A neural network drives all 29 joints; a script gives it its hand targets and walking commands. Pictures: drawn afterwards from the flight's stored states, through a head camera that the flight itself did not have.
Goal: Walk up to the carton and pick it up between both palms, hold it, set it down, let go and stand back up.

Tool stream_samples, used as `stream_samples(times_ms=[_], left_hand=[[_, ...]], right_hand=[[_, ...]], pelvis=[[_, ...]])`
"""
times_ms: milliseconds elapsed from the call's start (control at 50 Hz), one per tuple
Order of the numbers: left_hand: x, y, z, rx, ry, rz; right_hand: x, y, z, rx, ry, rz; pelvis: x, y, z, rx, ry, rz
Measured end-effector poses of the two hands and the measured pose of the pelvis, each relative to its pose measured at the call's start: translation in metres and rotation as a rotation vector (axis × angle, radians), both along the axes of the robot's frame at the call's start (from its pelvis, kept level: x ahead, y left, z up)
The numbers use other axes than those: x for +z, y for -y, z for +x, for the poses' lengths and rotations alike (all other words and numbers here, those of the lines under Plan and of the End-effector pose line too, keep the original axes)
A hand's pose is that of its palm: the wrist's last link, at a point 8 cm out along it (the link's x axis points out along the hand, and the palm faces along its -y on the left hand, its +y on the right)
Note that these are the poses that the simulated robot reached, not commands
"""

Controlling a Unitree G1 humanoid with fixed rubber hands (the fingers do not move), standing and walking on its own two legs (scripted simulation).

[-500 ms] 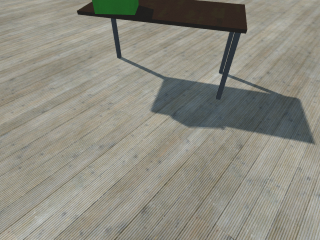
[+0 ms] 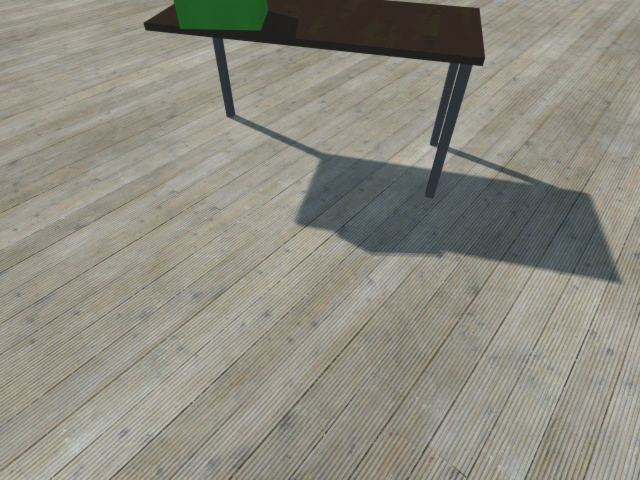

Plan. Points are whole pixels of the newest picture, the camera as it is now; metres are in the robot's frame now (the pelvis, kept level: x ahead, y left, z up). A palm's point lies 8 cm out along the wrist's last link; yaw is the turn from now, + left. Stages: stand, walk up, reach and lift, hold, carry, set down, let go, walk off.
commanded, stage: stand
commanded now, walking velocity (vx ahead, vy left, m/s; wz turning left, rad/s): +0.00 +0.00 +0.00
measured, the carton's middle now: out of the picture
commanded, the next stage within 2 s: none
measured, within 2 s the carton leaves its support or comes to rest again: neither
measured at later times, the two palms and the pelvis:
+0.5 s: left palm out of the picture +0.08 +0.25 -0.11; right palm out of the picture +0.06 -0.24 -0.12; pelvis +0.00 +0.00 +0.00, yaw -1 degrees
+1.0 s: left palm out of the picture +0.07 +0.25 -0.11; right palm out of the picture +0.04 -0.25 -0.12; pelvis +0.01 +0.00 +0.00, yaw -2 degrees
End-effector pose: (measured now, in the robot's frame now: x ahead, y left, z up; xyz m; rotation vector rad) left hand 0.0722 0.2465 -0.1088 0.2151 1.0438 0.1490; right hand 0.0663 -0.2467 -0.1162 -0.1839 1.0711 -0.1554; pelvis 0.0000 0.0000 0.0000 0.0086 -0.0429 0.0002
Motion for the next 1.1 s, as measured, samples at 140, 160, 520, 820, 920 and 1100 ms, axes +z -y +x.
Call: stream_samples(times_ms=[140, 160, 520, 820, 920, 1100], left_hand=[[-0.001, -0.001, 0.0, -0.003, -0.009, 0.0], [-0.001, -0.001, 0.0, -0.003, -0.011, 0.0], [-0.002, -0.003, 0.004, -0.011, -0.032, 0.006], [-0.004, -0.004, 0.002, -0.01, -0.066, 0.009], [-0.005, -0.003, 0.001, -0.011, -0.072, 0.009], [-0.005, -0.003, -0.001, -0.015, -0.093, 0.013]], right_hand=[[-0.002, -0.002, -0.005, -0.004, -0.022, 0.002], [-0.002, -0.002, -0.006, -0.005, -0.025, 0.002], [-0.003, -0.002, -0.006, -0.021, -0.035, 0.0], [-0.005, -0.001, -0.015, -0.042, -0.07, -0.002], [-0.005, -0.001, -0.019, -0.048, -0.082, -0.002], [-0.007, -0.001, -0.025, -0.061, -0.103, 0.001]], pelvis=[[0.0, -0.001, 0.001, -0.004, -0.003, 0.0], [0.0, -0.001, 0.001, -0.004, -0.003, 0.0], [0.001, -0.003, 0.005, -0.017, -0.003, 0.002], [0.003, -0.003, 0.007, -0.025, -0.003, 0.002], [0.003, -0.003, 0.008, -0.028, -0.002, 0.003], [0.004, -0.004, 0.009, -0.03, -0.003, 0.002]])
